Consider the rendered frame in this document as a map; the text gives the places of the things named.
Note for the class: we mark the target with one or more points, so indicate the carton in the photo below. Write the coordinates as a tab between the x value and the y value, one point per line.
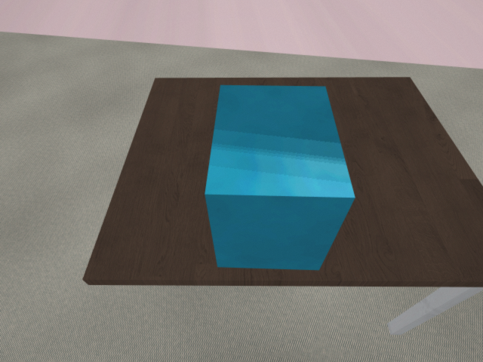
278	188

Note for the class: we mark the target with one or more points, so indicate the table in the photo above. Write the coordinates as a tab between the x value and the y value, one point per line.
416	221

